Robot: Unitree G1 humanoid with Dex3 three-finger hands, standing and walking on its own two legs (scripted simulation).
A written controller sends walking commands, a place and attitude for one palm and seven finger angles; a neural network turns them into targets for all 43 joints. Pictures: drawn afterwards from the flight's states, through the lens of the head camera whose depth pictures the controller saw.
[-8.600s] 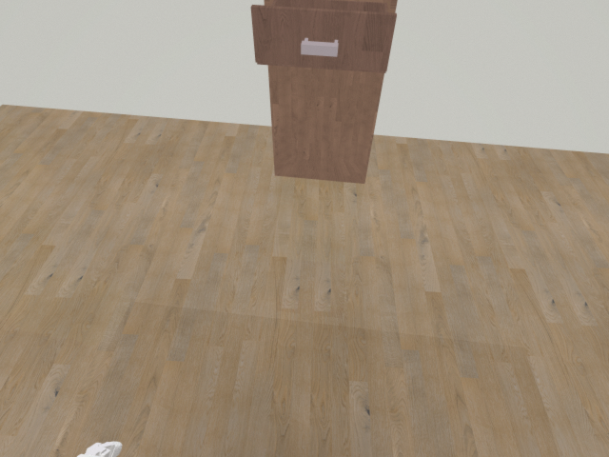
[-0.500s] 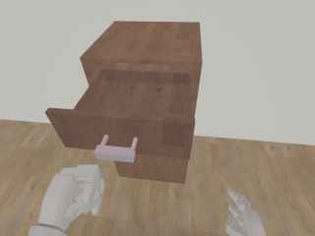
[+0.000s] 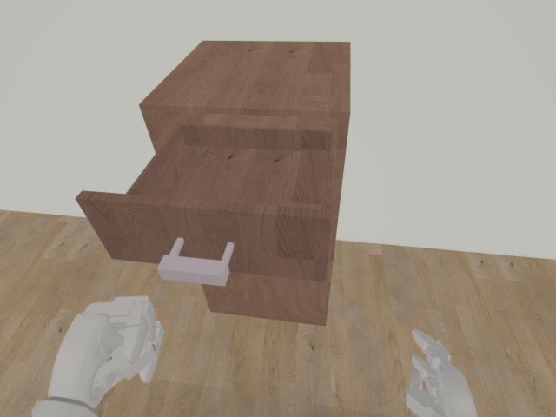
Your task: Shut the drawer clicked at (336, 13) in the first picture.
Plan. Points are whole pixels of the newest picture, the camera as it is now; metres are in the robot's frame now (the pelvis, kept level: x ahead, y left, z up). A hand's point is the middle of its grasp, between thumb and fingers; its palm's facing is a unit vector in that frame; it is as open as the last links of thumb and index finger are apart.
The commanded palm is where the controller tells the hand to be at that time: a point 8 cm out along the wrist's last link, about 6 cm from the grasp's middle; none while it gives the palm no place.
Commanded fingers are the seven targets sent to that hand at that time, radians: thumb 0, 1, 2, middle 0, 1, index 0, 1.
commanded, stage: bring the fist close to the handle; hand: left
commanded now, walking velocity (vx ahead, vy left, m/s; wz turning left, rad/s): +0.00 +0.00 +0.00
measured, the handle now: (199, 258) +0.35 +0.17 +0.05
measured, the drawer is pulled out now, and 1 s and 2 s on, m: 0.29 0.29 0.26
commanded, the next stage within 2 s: push the drawer shut in 1.24 s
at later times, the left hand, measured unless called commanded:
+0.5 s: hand (185, 332) +0.21 +0.14 +0.08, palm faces -0.05 -1.00 -0.03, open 3.3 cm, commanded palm +0.19 +0.20 +0.08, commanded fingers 0.00 0.90 0.90 -1.40 -1.60 -1.40 -1.60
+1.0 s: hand (201, 317) +0.25 +0.14 +0.04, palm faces -0.06 -1.00 -0.04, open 3.3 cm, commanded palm +0.22 +0.20 +0.05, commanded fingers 0.00 0.90 0.90 -1.40 -1.60 -1.40 -1.60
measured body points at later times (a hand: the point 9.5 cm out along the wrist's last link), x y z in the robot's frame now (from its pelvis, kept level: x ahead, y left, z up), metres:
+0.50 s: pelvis +0.00 +0.02 -0.01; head +0.01 +0.00 +0.44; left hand +0.20 +0.20 +0.08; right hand +0.17 -0.21 -0.08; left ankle -0.01 +0.12 -0.72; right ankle -0.01 -0.06 -0.72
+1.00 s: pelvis +0.00 +0.02 -0.03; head +0.04 +0.00 +0.42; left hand +0.25 +0.20 +0.05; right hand +0.16 -0.22 -0.11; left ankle -0.01 +0.12 -0.72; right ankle -0.01 -0.06 -0.72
